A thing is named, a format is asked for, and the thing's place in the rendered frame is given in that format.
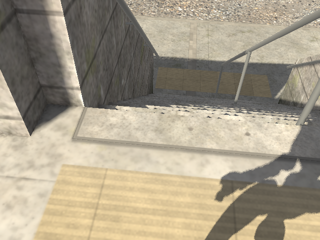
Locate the stairs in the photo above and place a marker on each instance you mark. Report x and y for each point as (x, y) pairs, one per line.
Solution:
(217, 108)

